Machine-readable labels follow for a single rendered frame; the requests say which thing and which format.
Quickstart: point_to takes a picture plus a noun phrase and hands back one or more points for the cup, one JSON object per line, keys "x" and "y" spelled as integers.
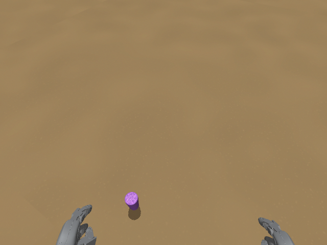
{"x": 131, "y": 200}

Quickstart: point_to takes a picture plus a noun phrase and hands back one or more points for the right robot hand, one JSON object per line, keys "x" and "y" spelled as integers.
{"x": 279, "y": 237}

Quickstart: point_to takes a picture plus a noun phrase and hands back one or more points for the left robot hand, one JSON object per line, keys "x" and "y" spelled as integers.
{"x": 72, "y": 230}

